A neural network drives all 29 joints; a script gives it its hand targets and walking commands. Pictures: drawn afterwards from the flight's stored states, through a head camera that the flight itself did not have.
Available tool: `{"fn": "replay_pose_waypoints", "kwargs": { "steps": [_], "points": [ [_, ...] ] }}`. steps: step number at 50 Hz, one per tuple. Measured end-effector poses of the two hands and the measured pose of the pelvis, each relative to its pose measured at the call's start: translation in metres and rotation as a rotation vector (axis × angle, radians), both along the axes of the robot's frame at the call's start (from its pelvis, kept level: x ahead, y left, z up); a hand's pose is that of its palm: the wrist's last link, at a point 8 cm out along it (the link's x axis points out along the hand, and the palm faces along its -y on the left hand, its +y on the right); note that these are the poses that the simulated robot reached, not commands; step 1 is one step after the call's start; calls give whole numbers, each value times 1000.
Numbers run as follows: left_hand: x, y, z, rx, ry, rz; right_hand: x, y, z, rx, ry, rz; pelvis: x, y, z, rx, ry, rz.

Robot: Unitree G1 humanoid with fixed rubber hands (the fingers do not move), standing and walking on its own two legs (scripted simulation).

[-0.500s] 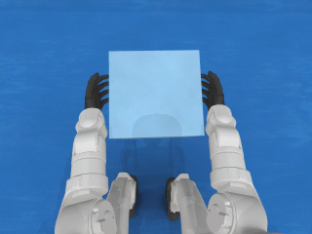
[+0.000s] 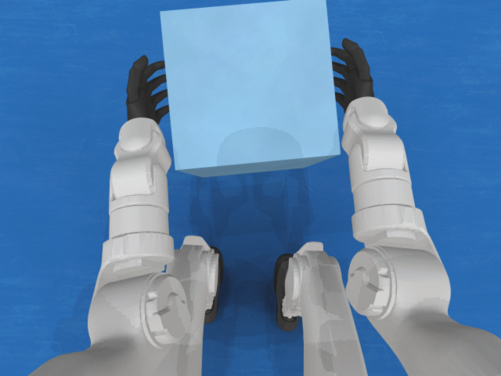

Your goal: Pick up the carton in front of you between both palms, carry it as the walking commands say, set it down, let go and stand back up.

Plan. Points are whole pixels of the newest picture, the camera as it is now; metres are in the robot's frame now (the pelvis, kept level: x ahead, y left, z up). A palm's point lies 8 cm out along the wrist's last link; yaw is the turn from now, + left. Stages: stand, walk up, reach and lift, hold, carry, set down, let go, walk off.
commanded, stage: set down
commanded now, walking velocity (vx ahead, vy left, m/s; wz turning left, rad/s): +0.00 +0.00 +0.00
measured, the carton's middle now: (249, 109) +0.51 +0.02 -0.17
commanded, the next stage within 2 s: none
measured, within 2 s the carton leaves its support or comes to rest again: rests again in 1.14 s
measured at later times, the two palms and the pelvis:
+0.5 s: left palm (166, 126) +0.50 +0.18 -0.25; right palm (320, 102) +0.56 -0.12 -0.25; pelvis -0.01 -0.01 -0.10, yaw +1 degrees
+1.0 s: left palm (171, 125) +0.52 +0.18 -0.31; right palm (311, 105) +0.58 -0.11 -0.32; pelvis -0.01 +0.00 -0.16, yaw +0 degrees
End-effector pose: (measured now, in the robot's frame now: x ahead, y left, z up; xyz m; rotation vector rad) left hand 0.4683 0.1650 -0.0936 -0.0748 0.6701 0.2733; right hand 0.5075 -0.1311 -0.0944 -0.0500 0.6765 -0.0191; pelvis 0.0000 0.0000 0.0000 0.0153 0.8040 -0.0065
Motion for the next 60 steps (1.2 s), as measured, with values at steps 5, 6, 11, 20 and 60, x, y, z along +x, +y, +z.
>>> {"fn": "replay_pose_waypoints", "kwargs": {
  "steps": [5,6,11,20,60],
  "points": [
    [6,-1,-28,10,11,3,9,0,-29,-2,10,14,-5,-1,-22,8,8,-9],
    [7,0,-34,12,14,4,11,0,-35,-2,12,18,-6,-1,-26,10,9,-11],
    [12,2,-63,22,26,13,21,3,-65,-7,21,39,-11,-2,-46,17,11,-18],
    [24,8,-119,30,41,31,39,11,-123,-21,33,78,-15,-5,-82,26,2,-21],
    [48,23,-225,17,92,-20,65,18,-234,-29,79,162,-19,3,-165,40,-169,-30]
  ]
}}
